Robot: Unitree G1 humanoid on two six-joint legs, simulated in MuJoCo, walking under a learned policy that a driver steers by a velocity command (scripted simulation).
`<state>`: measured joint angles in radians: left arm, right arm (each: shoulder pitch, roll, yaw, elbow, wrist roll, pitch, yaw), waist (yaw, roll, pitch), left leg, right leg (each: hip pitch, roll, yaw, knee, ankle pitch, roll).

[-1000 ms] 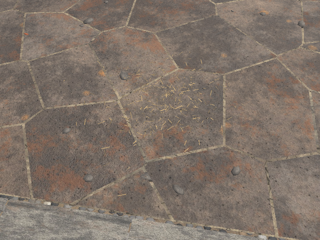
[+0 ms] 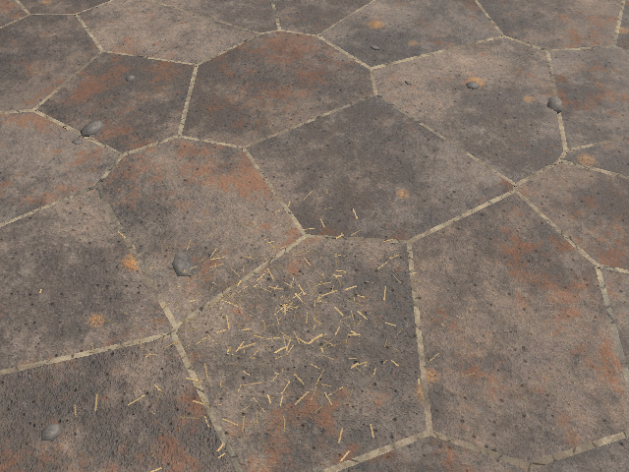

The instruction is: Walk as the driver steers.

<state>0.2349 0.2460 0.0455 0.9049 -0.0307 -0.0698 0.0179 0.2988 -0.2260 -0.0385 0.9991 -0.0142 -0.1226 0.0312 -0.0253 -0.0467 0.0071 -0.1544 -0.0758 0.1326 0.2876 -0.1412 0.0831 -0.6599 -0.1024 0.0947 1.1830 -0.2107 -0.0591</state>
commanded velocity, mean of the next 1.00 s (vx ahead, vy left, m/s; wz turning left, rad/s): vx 0.50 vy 0.00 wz -0.44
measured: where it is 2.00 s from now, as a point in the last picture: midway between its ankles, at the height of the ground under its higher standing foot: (455, 293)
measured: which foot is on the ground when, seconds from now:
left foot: down 0.00-0.32, up 0.34-0.80, down 0.82-1.00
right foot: up 0.00-0.32, down 0.34-0.84, up 0.86-1.00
